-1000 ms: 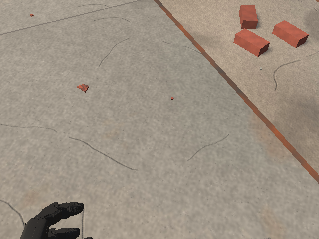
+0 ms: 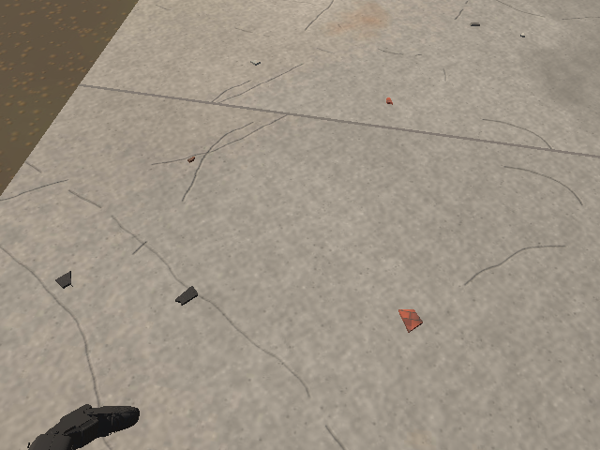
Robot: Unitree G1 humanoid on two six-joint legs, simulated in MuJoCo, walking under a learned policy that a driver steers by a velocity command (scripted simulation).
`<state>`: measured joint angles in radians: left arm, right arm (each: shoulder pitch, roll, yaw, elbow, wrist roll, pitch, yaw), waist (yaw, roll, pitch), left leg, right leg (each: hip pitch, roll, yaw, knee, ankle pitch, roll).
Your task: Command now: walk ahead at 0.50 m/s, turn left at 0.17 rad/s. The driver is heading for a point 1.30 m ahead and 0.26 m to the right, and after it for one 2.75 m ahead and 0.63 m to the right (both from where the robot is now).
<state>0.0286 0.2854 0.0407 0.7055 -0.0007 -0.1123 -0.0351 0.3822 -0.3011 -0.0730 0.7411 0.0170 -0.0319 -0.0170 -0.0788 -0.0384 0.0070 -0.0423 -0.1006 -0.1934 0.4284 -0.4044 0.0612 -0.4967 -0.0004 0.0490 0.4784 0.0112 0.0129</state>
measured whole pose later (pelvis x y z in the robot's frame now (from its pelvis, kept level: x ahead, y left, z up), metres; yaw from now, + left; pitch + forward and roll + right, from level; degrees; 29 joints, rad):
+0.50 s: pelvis +0.27 -0.01 +0.00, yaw -11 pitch +2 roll +0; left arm 0.44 0.29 0.07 0.81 -0.02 -0.03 0.01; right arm 0.02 -0.26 -0.03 0.63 0.00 -0.12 0.01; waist 0.10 0.01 0.00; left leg -0.41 -0.02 -0.07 0.45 -0.08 0.00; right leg -0.09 0.08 0.22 0.50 -0.42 -0.03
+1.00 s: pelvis +0.51 -0.10 -0.01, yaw -27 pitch +2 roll +2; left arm 0.03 0.27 0.04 0.59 -0.01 -0.04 -0.05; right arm 0.39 -0.31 -0.07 0.89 0.03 -0.06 0.00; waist -0.08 -0.02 0.05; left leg 0.07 0.06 0.19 0.44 -0.47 -0.03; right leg -0.51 -0.01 -0.03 0.56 -0.08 -0.09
